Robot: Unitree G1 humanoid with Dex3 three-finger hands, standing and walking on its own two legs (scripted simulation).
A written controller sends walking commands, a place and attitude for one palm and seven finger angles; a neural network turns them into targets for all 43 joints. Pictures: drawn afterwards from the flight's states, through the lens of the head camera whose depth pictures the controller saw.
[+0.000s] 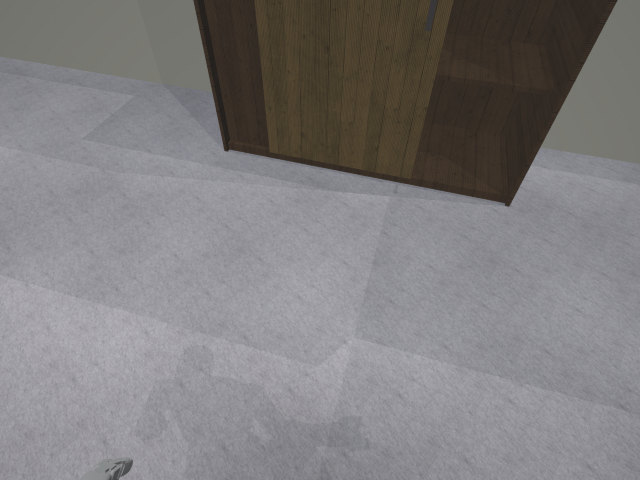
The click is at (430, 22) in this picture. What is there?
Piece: wardrobe's sliding door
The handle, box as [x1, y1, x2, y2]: [425, 0, 436, 30]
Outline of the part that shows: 436,0 431,0 425,30 430,30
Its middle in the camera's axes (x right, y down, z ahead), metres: +0.37 -0.84 +1.21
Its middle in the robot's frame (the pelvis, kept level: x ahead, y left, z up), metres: +1.51 -0.30 +0.13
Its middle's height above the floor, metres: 0.90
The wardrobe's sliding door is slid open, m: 0.45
